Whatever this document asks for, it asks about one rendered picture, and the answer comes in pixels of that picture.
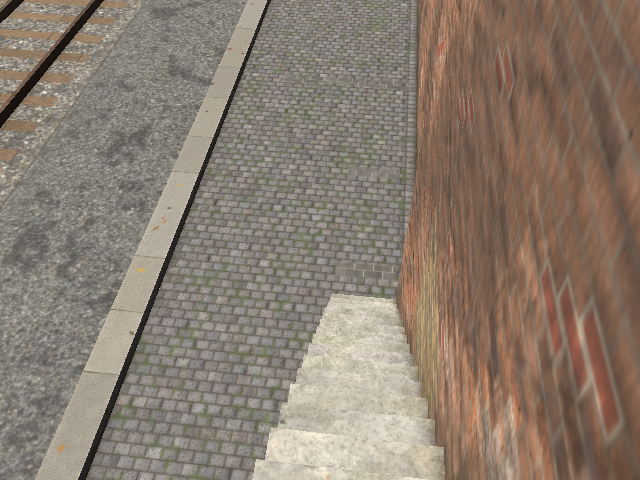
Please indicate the stairs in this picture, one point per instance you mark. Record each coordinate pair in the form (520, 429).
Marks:
(356, 410)

